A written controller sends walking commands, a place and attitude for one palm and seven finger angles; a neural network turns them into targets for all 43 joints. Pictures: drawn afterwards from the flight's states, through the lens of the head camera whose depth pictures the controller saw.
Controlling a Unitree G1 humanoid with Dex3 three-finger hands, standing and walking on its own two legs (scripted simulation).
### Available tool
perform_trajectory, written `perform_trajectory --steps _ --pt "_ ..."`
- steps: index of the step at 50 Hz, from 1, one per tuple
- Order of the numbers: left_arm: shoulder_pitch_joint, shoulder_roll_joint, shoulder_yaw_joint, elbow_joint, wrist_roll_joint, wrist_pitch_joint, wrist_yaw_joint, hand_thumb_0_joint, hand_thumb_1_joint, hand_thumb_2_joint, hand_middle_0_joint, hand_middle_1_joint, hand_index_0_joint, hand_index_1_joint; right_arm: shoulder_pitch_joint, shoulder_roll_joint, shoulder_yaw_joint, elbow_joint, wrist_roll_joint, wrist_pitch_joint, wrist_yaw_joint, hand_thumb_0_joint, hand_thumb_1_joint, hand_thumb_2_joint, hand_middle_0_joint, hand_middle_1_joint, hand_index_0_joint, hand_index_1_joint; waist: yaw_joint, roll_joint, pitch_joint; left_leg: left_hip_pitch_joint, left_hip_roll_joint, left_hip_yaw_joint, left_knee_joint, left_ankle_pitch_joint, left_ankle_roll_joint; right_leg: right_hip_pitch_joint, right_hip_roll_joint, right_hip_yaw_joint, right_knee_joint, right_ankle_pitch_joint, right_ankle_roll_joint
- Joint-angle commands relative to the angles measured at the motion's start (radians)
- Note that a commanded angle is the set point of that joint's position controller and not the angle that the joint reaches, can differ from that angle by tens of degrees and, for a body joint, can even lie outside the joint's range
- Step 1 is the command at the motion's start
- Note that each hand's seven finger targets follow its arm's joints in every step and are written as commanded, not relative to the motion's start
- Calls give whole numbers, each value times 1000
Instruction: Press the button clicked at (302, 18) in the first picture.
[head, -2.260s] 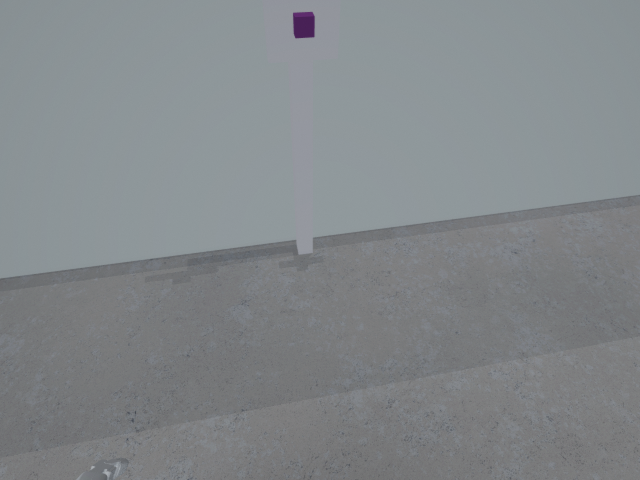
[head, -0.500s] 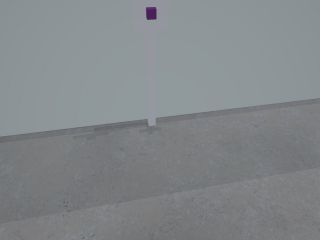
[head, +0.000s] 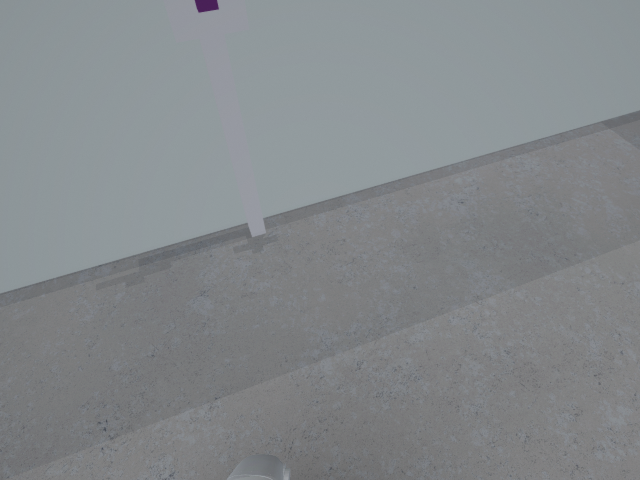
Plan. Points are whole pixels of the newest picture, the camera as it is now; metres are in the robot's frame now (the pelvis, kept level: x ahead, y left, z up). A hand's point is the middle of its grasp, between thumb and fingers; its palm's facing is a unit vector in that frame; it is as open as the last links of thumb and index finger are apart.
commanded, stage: walk to a spot facing it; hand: left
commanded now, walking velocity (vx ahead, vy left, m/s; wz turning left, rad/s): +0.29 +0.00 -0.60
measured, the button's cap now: out of the picture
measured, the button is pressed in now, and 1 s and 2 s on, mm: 0 0 0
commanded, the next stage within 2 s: none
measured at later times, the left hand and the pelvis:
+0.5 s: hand (172, 410) +0.22 +0.26 -0.16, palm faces -0.22 -0.96 -0.19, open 7.4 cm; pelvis +0.12 +0.07 +0.01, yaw -18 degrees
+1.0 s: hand (315, 277) +0.49 +0.06 -0.18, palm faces -0.60 -0.78 -0.18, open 7.3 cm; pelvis +0.31 -0.03 -0.01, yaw -36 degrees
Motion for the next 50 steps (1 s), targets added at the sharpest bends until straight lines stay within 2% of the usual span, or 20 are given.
perform_trajectory --steps 1,8,13,14,15,16,17,19,23,33,36,38,39,40,41,42,43,45,48,50 --pt "43 214 64 -53 0 -46 14 0 900 900 -200 -300 -200 -300 -52 -102 -30 -107 -1 -49 1 0 -900 -900 200 300 200 300 0 -116 -77 -137 31 -24 -17 61 -17 123 -263 409 -343 -164 -109" --pt "111 206 71 -25 8 -50 12 0 900 900 -200 -300 -200 -300 -105 -66 -23 -154 7 -76 0 0 -900 -900 200 300 200 300 34 -165 -71 -87 -3 -1 -265 10 -13 162 -249 431 -312 -77 -131" --pt "8 217 83 -54 4 -37 10 0 900 900 -200 -300 -200 -300 33 -76 -23 -126 18 -100 -14 0 -900 -900 200 300 200 300 -40 -146 -79 330 -50 20 -584 84 6 -102 -171 386 -184 -75 -77" --pt "-22 179 76 -70 1 -35 6 0 900 900 -200 -300 -200 -300 143 -119 -31 -92 20 -108 -29 0 -900 -900 200 300 200 300 -93 -42 -106 537 20 -33 -681 46 18 -241 -106 323 -59 -107 -40" --pt "-11 105 65 -90 -8 -32 -6 0 900 900 -200 -300 -200 -300 247 -227 -55 -67 4 -110 -35 0 -900 -900 200 300 200 300 -130 259 -147 693 290 -359 -811 -212 85 -449 27 160 232 -260 17" --pt "-51 108 68 -121 -1 -43 -11 0 900 900 -200 -300 -200 -300 282 -269 -58 -76 3 -103 -34 0 -900 -900 200 300 200 300 -131 262 -92 594 464 -525 -905 -307 164 -511 -15 35 429 -314 56" --pt "-87 139 73 -113 9 -38 -13 0 900 900 -200 -300 -200 -300 230 -226 -46 -84 1 -101 -31 0 -900 -900 200 300 200 300 -113 207 -48 458 468 -541 -941 -376 183 -500 -76 57 545 -265 61" --pt "-79 130 81 -80 18 -29 -36 0 900 900 -200 -300 -200 -300 138 -134 -18 -95 3 -111 -30 0 -900 -900 200 300 200 300 -46 78 63 339 340 -296 -940 -203 133 -481 -129 19 634 -84 75" --pt "-38 75 71 -55 18 -3 -43 0 900 900 -200 -300 -200 -300 184 -70 1 -62 9 -136 -40 0 -900 -900 200 300 200 300 -16 112 21 372 236 4 -862 308 83 -449 -140 -19 690 76 100" --pt "-354 29 38 -135 14 -1 -53 0 900 900 -200 -300 -200 -300 372 -49 4 49 -4 -130 -47 0 -900 -900 200 300 200 300 -98 89 89 550 250 181 -809 702 123 -468 -126 -170 290 106 72" --pt "-314 44 40 -124 13 -13 -48 0 900 900 -200 -300 -200 -300 363 -80 -7 55 -1 -123 -47 0 -900 -900 200 300 200 300 -64 130 32 588 256 254 -673 1054 117 -306 -52 -230 166 54 19" --pt "-159 89 53 -82 16 -24 -38 0 900 900 -200 -300 -200 -300 330 -122 -18 43 6 -122 -43 0 -900 -900 200 300 200 300 17 143 -87 579 259 283 -450 1205 94 -88 -8 -240 89 37 -19" --pt "-33 134 67 -43 19 -36 -32 0 900 900 -200 -300 -200 -300 305 -131 -18 25 12 -119 -37 0 -900 -900 200 300 200 300 75 142 -156 450 250 289 -251 1081 67 159 -10 -234 17 85 -38" --pt "95 231 88 -9 19 -43 -22 0 900 900 -200 -300 -200 -300 299 -93 -10 5 30 -116 -23 0 -900 -900 200 300 200 300 133 8 -264 159 207 280 53 606 34 495 -193 -20 -20 159 -112" --pt "181 319 102 3 -1 -52 -8 0 900 900 -200 -300 -200 -300 301 -28 -2 -38 38 -125 -26 0 -900 -900 200 300 200 300 121 -163 -392 -158 31 204 427 -232 -20 692 -500 518 -77 419 -262" --pt "149 328 105 -8 -22 -38 5 0 900 900 -200 -300 -200 -300 201 -62 -10 -71 29 -127 -37 0 -900 -900 200 300 200 300 125 -49 -311 -225 54 44 461 -191 13 579 -500 497 -148 483 -285" --pt "68 299 99 -33 -20 -40 7 0 900 900 -200 -300 -200 -300 194 -47 -14 -79 21 -125 -32 0 -900 -900 200 300 200 300 73 -77 -256 -236 95 1 459 -86 9 467 -471 452 -177 326 -252" --pt "-60 211 73 -59 -15 -52 16 0 900 900 -200 -300 -200 -300 161 -53 -13 -65 4 -98 -25 0 -900 -900 200 300 200 300 -2 6 -87 -148 152 -11 318 0 -3 127 -393 300 -253 206 -180" --pt "-121 192 68 -60 6 -67 17 0 900 900 -200 -300 -200 -300 236 -9 -12 -47 -1 -69 -21 0 -900 -900 200 300 200 300 -84 -8 -85 -32 142 16 131 14 -23 -66 -301 173 -265 212 -151" --pt "-115 186 69 -52 5 -70 9 0 900 900 -200 -300 -200 -300 206 -4 -11 -62 -2 -65 -14 0 -900 -900 200 300 200 300 -79 -85 -78 -36 122 35 34 80 -35 -90 -245 147 -271 173 -134"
